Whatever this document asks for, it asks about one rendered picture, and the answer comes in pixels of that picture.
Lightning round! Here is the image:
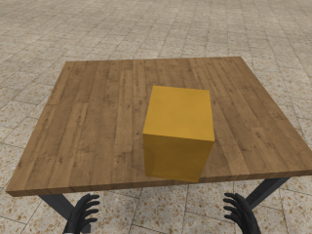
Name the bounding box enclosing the left robot hand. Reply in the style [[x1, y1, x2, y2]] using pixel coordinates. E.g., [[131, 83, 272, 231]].
[[62, 193, 100, 234]]

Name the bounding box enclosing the table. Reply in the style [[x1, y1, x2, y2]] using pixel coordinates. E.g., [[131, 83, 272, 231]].
[[5, 57, 312, 234]]

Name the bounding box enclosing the carton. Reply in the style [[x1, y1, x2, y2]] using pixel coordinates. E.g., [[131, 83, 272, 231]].
[[142, 85, 215, 183]]

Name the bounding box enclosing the right robot hand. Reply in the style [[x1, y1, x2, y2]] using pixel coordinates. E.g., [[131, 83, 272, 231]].
[[222, 192, 261, 234]]

